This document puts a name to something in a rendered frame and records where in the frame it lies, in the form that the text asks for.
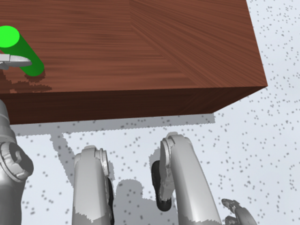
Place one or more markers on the right robot hand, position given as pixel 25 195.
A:
pixel 243 217

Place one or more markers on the left robot hand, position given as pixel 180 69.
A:
pixel 7 60

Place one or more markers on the right robot foot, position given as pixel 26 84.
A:
pixel 156 179

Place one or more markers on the can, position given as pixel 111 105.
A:
pixel 11 42

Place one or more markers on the left robot arm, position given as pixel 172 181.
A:
pixel 15 168

